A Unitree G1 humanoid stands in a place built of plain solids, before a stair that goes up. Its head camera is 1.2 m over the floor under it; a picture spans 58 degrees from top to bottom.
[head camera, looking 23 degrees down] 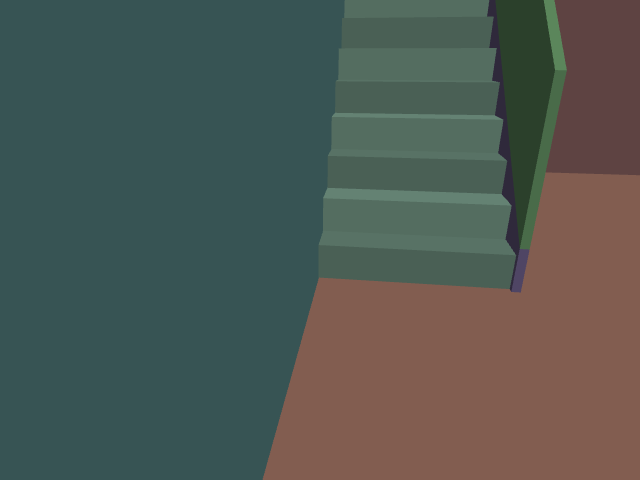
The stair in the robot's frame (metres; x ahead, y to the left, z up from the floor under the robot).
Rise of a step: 0.21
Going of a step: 0.22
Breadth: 1.08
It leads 7 degrees to the right of straight ahead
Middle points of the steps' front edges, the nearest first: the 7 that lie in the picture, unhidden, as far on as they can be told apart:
2.19 -0.53 0.21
2.41 -0.56 0.42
2.63 -0.58 0.63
2.85 -0.61 0.84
3.07 -0.64 1.04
3.29 -0.67 1.25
3.51 -0.70 1.46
